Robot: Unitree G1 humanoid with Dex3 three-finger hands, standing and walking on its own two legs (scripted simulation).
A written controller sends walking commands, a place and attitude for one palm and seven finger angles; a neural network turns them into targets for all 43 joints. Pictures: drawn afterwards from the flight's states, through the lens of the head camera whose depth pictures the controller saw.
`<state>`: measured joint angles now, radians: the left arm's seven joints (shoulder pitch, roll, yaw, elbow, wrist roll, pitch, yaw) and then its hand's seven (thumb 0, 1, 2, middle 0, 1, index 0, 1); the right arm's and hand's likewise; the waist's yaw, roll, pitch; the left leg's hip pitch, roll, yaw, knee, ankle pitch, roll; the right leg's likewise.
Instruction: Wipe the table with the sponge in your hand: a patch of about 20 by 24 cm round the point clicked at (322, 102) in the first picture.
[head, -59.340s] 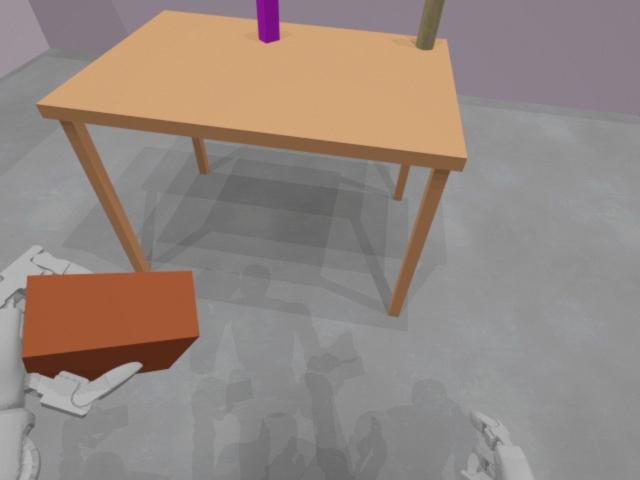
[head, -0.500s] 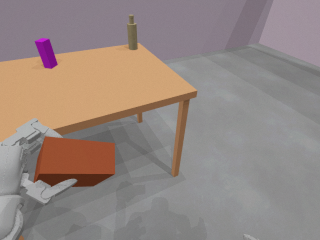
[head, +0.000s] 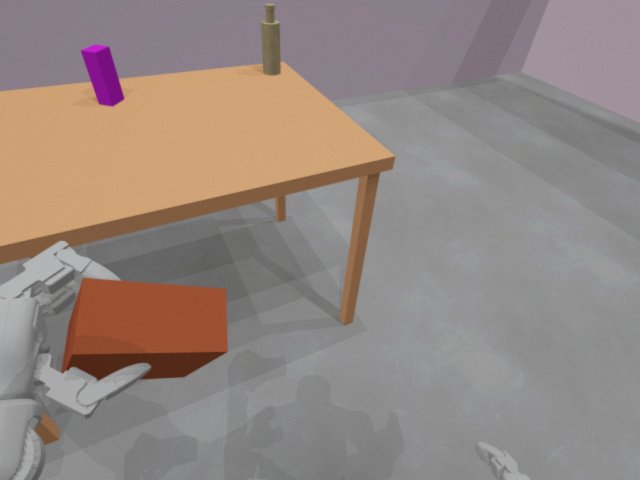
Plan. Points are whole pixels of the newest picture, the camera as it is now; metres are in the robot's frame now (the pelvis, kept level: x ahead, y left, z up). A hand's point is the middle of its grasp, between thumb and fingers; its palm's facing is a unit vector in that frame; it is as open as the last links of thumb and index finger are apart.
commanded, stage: stop stepping back and stand still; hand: left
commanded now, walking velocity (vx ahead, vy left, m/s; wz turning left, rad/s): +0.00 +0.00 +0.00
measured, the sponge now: (164, 336) +0.22 +0.19 +0.13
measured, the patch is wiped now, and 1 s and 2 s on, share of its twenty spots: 1.00 1.00 1.00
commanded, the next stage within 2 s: stand and wait in 0.18 s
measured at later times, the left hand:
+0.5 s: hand (48, 333) +0.20 +0.28 +0.16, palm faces +0.42 -0.84 -0.34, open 10.3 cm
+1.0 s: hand (63, 302) +0.22 +0.28 +0.17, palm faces +0.42 -0.84 -0.33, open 10.3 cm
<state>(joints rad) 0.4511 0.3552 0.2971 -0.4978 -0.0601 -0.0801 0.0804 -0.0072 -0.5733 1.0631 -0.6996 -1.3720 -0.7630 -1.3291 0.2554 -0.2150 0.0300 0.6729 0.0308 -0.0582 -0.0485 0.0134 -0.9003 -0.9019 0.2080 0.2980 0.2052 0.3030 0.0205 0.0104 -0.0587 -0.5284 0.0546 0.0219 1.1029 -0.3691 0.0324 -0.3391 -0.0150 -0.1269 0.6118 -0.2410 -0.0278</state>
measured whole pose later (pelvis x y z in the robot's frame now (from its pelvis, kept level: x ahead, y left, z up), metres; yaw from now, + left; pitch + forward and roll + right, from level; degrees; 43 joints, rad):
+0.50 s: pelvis +0.00 +0.03 +0.01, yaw +1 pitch -2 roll -1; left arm 0.51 0.36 0.31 -0.50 -0.04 -0.07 0.16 -0.01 -0.57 1.06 -0.70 -1.37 -0.76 -1.33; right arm 0.24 -0.20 0.03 0.62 0.01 -0.09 -0.08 0.01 -0.90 -0.90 0.21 0.30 0.20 0.30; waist 0.00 -0.03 -0.04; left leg -0.28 -0.01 0.03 0.58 -0.28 0.04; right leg -0.28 -0.02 -0.01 0.54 -0.25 0.02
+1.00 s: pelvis +0.02 +0.03 +0.02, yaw +1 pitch -1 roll -1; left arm 0.47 0.35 0.30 -0.47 -0.05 -0.09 0.16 -0.01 -0.57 1.06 -0.70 -1.37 -0.76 -1.33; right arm 0.19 -0.21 0.03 0.60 0.01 -0.06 -0.08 0.01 -0.90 -0.90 0.21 0.30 0.20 0.30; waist 0.00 -0.01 -0.04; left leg -0.23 0.00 0.02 0.50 -0.26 0.03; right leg -0.23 -0.01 -0.01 0.43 -0.19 0.02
